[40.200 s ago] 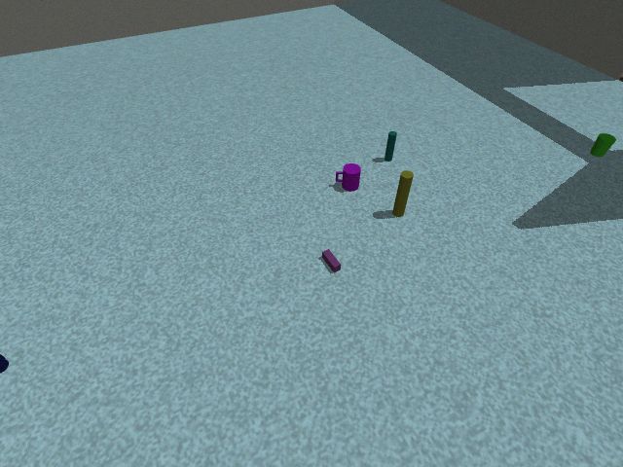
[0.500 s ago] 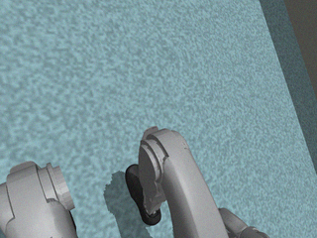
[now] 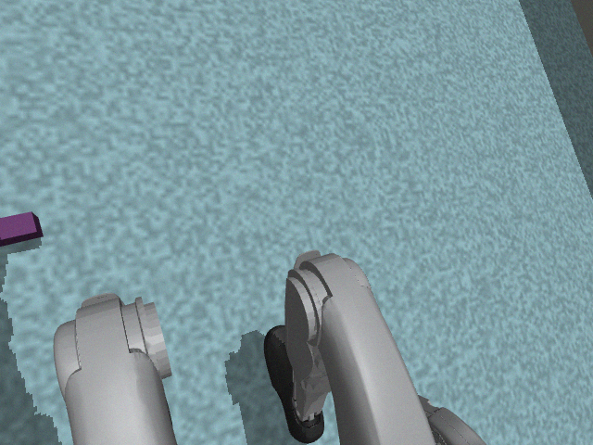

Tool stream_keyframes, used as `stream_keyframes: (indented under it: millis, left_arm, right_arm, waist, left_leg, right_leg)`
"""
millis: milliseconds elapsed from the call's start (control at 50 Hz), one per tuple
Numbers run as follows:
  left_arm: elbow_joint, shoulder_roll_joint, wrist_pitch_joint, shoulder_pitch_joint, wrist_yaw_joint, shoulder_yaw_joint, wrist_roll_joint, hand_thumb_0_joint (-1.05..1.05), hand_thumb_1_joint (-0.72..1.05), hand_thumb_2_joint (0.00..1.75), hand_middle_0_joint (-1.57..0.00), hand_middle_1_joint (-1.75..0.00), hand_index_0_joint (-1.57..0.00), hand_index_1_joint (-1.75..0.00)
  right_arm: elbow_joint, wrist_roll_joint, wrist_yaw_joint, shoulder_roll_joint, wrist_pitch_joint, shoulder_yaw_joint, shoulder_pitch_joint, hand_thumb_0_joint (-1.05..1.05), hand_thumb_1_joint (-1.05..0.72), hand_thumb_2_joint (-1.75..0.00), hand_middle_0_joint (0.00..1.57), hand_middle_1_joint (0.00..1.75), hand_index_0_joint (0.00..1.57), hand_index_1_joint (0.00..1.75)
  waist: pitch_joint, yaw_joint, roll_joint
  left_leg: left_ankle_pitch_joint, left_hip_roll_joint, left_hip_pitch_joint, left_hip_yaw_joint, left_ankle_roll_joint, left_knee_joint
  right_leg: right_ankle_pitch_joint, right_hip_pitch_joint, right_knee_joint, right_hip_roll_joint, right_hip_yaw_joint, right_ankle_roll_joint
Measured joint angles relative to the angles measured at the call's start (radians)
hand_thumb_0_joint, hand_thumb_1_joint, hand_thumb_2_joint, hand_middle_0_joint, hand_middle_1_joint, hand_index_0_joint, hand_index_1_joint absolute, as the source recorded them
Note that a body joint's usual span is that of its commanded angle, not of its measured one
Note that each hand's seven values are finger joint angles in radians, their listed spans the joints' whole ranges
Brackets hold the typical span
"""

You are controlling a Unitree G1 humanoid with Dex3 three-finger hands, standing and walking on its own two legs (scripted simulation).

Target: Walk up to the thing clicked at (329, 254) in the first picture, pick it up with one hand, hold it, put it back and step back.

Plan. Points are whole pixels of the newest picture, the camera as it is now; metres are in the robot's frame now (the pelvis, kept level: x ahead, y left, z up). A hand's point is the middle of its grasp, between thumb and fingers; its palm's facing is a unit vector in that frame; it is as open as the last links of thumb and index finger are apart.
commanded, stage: withdraw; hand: left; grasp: from above
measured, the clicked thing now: out of the picture +0.42 +0.34 -0.29
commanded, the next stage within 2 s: home in 0.50 s
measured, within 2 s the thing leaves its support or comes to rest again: neither
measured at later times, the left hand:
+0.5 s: hand out of the picture +0.39 +0.34 -0.12, palm faces -0.49 -0.11 -0.86, open 13.1 cm
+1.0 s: hand out of the picture +0.40 +0.35 -0.06, palm faces -0.30 -0.36 -0.88, open 10.1 cm
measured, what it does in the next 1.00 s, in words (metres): rises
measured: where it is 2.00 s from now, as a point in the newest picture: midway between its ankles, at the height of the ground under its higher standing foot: (232, 433)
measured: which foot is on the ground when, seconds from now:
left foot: down 0.00-1.00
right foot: down 0.00-1.00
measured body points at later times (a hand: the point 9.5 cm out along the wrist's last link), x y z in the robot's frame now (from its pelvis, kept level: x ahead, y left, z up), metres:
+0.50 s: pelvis -0.02 -0.01 +0.03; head +0.19 +0.08 +0.42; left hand +0.42 +0.34 -0.07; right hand +0.08 -0.28 -0.06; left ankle +0.06 +0.12 -0.27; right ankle +0.11 -0.12 -0.27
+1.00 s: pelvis +0.00 +0.00 +0.07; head +0.21 +0.08 +0.46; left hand +0.41 +0.36 -0.01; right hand +0.09 -0.25 -0.05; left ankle +0.06 +0.12 -0.27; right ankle +0.11 -0.12 -0.27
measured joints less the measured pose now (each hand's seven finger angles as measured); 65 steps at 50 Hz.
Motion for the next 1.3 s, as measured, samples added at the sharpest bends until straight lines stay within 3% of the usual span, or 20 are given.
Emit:
stream_keyframes:
  millis: [160,240,320,440,540,640,700,740,800,860,980,1100,1180,1300]
  left_arm:
    - [-0.107,-0.116,0.063,-0.008,-0.204,-0.117,-0.086,0.00,-0.37,0.90,-0.20,-0.87,-0.20,-0.87]
    - [-0.095,-0.142,0.042,-0.033,-0.274,-0.144,-0.096,0.00,-0.37,0.90,-0.21,-0.87,-0.21,-0.87]
    - [-0.058,-0.142,0.003,-0.053,-0.307,-0.142,-0.086,0.00,-0.35,0.89,-0.22,-0.86,-0.22,-0.87]
    - [0.025,-0.103,-0.083,-0.068,-0.275,-0.110,-0.029,0.00,-0.34,0.88,-0.23,-0.86,-0.23,-0.86]
    - [0.114,-0.043,-0.142,-0.090,-0.203,-0.090,0.029,0.00,-0.34,0.88,-0.22,-0.87,-0.23,-0.86]
    - [0.139,0.003,-0.154,-0.113,-0.128,-0.055,0.081,0.00,-0.34,0.88,-0.22,-0.87,-0.23,-0.87]
    - [0.097,0.006,-0.133,-0.108,-0.099,-0.033,0.084,0.00,-0.31,0.90,-0.23,-0.84,-0.23,-0.84]
    - [0.056,-0.006,-0.107,-0.098,-0.093,-0.018,0.065,0.00,-0.27,0.91,-0.24,-0.81,-0.24,-0.81]
    - [-0.025,-0.040,-0.059,-0.064,-0.111,0.002,0.008,0.00,-0.19,0.92,-0.25,-0.74,-0.24,-0.75]
    - [-0.116,-0.088,-0.008,-0.019,-0.161,0.009,-0.085,0.00,-0.09,0.91,-0.25,-0.67,-0.24,-0.68]
    - [-0.378,-0.203,0.098,0.148,-0.337,-0.019,-0.328,0.00,0.24,0.90,-0.24,-0.52,-0.23,-0.53]
    - [-0.655,-0.289,0.166,0.368,-0.490,-0.042,-0.569,0.00,0.61,0.90,-0.22,-0.40,-0.22,-0.40]
    - [-0.798,-0.341,0.192,0.496,-0.528,-0.054,-0.695,0.00,0.76,0.90,-0.22,-0.35,-0.22,-0.35]
    - [-0.947,-0.413,0.249,0.650,-0.528,-0.064,-0.847,0.00,0.85,0.90,-0.21,-0.32,-0.22,-0.32]
  right_arm:
    - [-0.012,0.090,-0.029,0.020,0.099,-0.074,-0.006,0.00,-0.91,-0.90,0.20,0.30,0.20,0.30]
    - [-0.037,0.112,-0.064,0.020,0.136,-0.079,-0.010,0.00,-0.91,-0.90,0.20,0.30,0.20,0.30]
    - [-0.060,0.117,-0.102,0.013,0.157,-0.070,-0.009,0.00,-0.91,-0.90,0.20,0.30,0.20,0.30]
    - [-0.059,0.105,-0.145,-0.004,0.178,-0.046,0.007,0.00,-0.90,-0.90,0.20,0.30,0.20,0.30]
    - [-0.041,0.081,-0.168,-0.008,0.178,-0.026,0.020,0.00,-0.90,-0.89,0.20,0.30,0.20,0.30]
    - [-0.020,0.049,-0.175,0.006,0.158,-0.016,0.034,0.00,-0.90,-0.89,0.20,0.30,0.20,0.30]
    - [-0.010,0.040,-0.169,0.022,0.145,-0.023,0.048,0.00,-0.90,-0.89,0.20,0.30,0.20,0.30]
    - [-0.004,0.040,-0.162,0.033,0.138,-0.033,0.058,0.00,-0.89,-0.89,0.20,0.30,0.21,0.30]
    - [0.000,0.052,-0.148,0.051,0.137,-0.054,0.068,0.00,-0.89,-0.89,0.20,0.30,0.21,0.30]
    - [-0.001,0.077,-0.135,0.065,0.141,-0.082,0.072,0.00,-0.89,-0.89,0.20,0.30,0.21,0.30]
    - [-0.027,0.148,-0.127,0.070,0.177,-0.131,0.068,0.01,-0.90,-0.89,0.20,0.30,0.21,0.30]
    - [-0.084,0.195,-0.165,0.048,0.209,-0.157,0.037,0.01,-0.90,-0.90,0.20,0.30,0.21,0.30]
    - [-0.118,0.215,-0.197,0.034,0.209,-0.176,0.007,0.01,-0.91,-0.90,0.20,0.30,0.21,0.30]
    - [-0.159,0.236,-0.247,0.030,0.186,-0.185,-0.047,0.01,-0.91,-0.90,0.20,0.30,0.20,0.30]
  waist:
    - [-0.082,0.067,0.076]
    - [-0.092,0.074,0.087]
    - [-0.081,0.064,0.083]
    - [-0.065,0.042,0.060]
    - [-0.035,0.021,0.032]
    - [0.000,0.007,0.008]
    - [0.000,0.003,0.008]
    - [-0.010,0.004,0.015]
    - [-0.037,0.014,0.036]
    - [-0.067,0.037,0.063]
    - [-0.131,0.102,0.106]
    - [-0.176,0.162,0.112]
    - [-0.193,0.195,0.100]
    - [-0.198,0.221,0.089]
  left_leg:
    - [0.031,0.001,0.058,0.070,0.010,-0.121]
    - [0.050,0.002,0.100,0.089,0.008,-0.177]
    - [0.069,0.002,0.126,0.094,0.005,-0.208]
    - [0.087,0.001,0.108,0.090,0.002,-0.194]
    - [0.091,-0.002,0.067,0.083,0.001,-0.143]
    - [0.088,-0.008,0.026,0.074,0.004,-0.092]
    - [0.083,-0.013,0.002,0.074,0.007,-0.075]
    - [0.076,-0.015,-0.008,0.076,0.008,-0.074]
    - [0.061,-0.014,-0.009,0.080,0.010,-0.087]
    - [0.045,-0.011,0.016,0.088,0.013,-0.122]
    - [0.027,-0.001,0.134,0.115,0.017,-0.250]
    - [0.040,0.007,0.286,0.134,0.016,-0.403]
    - [0.058,0.007,0.385,0.141,0.013,-0.496]
    - [0.085,0.002,0.535,0.145,0.008,-0.624]
  right_leg:
    - [0.005,0.040,-0.075,-0.018,0.054,-0.004]
    - [0.019,0.071,-0.114,-0.023,0.068,-0.009]
    - [0.037,0.090,-0.136,-0.025,0.073,-0.015]
    - [0.056,0.071,-0.122,-0.023,0.070,-0.019]
    - [0.060,0.035,-0.077,-0.021,0.065,-0.016]
    - [0.053,0.006,-0.035,-0.021,0.059,-0.010]
    - [0.043,-0.012,-0.020,-0.025,0.058,-0.010]
    - [0.034,-0.020,-0.018,-0.027,0.060,-0.011]
    - [0.018,-0.021,-0.030,-0.028,0.063,-0.008]
    - [0.004,0.000,-0.062,-0.029,0.070,-0.002]
    - [-0.011,0.104,-0.177,-0.031,0.089,-0.003]
    - [0.006,0.242,-0.320,-0.031,0.102,-0.010]
    - [0.022,0.337,-0.407,-0.034,0.106,-0.015]
    - [0.045,0.486,-0.530,-0.042,0.107,-0.021]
